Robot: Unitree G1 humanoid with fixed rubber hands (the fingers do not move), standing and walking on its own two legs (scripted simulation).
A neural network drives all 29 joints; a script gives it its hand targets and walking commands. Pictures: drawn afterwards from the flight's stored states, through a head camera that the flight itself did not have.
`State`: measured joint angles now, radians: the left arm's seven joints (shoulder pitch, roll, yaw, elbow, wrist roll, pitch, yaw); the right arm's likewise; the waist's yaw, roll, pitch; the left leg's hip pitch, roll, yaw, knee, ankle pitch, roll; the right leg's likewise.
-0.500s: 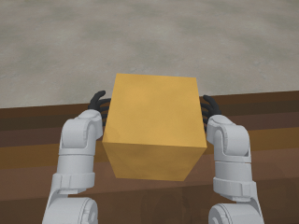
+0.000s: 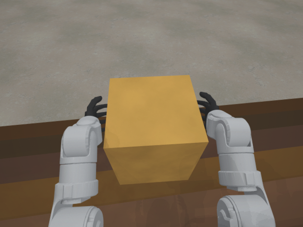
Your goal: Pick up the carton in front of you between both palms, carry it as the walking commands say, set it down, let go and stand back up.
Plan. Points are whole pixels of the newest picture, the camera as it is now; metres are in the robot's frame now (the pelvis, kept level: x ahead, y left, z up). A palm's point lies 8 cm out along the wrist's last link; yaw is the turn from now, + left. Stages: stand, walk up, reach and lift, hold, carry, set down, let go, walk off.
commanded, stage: carry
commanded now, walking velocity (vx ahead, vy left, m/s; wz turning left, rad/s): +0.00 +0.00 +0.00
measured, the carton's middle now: (152, 133) +0.36 +0.01 +0.04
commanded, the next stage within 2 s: none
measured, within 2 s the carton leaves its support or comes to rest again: neither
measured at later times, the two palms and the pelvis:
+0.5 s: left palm (116, 80) +0.68 +0.15 -0.02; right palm (187, 85) +0.66 -0.15 -0.02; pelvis +0.33 +0.03 -0.12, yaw +0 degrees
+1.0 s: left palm (126, 67) +0.97 +0.15 -0.14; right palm (177, 65) +0.99 -0.15 -0.15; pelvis +0.64 -0.03 -0.23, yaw +0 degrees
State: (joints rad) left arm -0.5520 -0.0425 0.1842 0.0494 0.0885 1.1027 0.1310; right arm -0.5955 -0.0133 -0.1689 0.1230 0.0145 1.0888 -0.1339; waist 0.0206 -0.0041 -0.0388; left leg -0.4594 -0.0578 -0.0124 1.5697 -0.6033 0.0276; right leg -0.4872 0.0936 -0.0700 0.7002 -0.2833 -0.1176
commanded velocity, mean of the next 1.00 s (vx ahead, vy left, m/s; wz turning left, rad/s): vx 0.00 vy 0.00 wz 0.00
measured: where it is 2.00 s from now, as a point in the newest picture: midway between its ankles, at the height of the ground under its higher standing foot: (147, 131)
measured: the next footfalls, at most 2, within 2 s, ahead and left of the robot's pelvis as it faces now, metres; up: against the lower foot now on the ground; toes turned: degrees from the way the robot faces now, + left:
left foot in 0.34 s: +0.38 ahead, +0.07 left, -0.11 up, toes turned +2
right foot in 0.78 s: +0.69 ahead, -0.07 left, -0.22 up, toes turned -1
